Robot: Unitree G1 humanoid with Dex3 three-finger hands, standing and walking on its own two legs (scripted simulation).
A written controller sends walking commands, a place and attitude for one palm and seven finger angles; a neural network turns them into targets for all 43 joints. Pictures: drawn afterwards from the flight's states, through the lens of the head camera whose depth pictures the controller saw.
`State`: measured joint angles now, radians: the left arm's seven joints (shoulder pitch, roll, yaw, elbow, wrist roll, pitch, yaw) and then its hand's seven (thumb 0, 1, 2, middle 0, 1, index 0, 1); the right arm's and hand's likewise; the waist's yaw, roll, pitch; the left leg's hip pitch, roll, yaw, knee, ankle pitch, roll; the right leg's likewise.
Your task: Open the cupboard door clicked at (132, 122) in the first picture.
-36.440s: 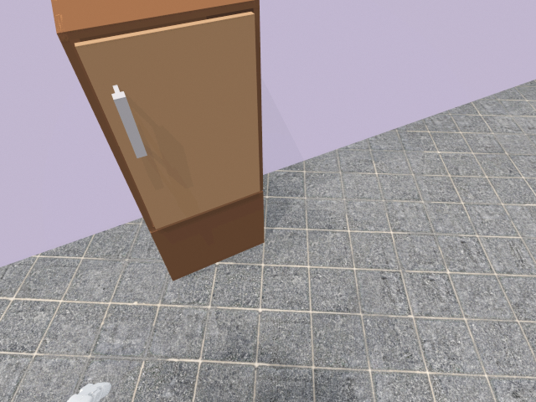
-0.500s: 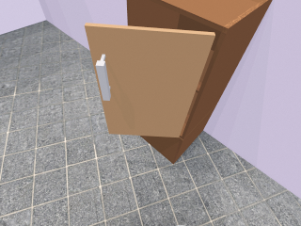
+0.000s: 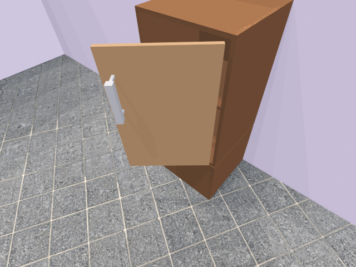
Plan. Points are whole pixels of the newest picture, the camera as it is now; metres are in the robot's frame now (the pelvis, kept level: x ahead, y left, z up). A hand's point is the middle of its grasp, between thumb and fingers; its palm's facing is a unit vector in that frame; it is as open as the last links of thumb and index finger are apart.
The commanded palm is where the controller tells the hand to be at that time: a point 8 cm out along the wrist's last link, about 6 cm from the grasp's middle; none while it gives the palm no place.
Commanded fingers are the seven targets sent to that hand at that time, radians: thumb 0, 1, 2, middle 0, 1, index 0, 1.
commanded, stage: come to a stop and stand still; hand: left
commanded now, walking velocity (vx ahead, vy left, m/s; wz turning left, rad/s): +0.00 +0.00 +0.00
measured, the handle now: (116, 100) +0.60 +0.24 +0.04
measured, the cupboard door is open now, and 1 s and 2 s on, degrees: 41 41 41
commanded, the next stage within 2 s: look again from close up in 0.24 s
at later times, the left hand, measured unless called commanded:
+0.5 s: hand out of the picture +0.02 +0.17 -0.17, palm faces +0.00 -0.98 -0.20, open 7.4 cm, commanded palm none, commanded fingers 0.00 0.90 0.90 -0.20 -0.30 -0.20 -0.30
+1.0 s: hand out of the picture +0.12 +0.19 -0.11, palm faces +0.20 -0.95 -0.22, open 7.4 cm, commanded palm +0.12 +0.24 -0.06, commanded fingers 0.00 0.76 0.84 -0.21 -0.39 -0.21 -0.39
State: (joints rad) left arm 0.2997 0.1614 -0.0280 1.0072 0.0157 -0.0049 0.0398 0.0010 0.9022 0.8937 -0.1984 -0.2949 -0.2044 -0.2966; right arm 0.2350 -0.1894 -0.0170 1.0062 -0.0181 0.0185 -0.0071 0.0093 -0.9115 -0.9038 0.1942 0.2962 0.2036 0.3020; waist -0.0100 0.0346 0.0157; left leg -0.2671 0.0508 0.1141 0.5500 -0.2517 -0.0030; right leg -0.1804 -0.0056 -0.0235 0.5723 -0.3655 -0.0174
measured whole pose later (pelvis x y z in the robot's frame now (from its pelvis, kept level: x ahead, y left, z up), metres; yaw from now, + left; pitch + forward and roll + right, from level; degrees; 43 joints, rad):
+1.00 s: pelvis +0.02 +0.00 +0.00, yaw +1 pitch +0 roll +1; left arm 0.44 0.18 0.01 0.46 -0.09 0.00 0.09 0.01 0.89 0.89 -0.20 -0.30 -0.21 -0.30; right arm 0.28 -0.19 0.00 0.95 0.03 -0.16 -0.07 0.01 -0.91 -0.90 0.20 0.30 0.21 0.30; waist 0.01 -0.01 0.01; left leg -0.25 0.03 0.11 0.50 -0.25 0.00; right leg -0.17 -0.02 -0.03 0.54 -0.36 -0.02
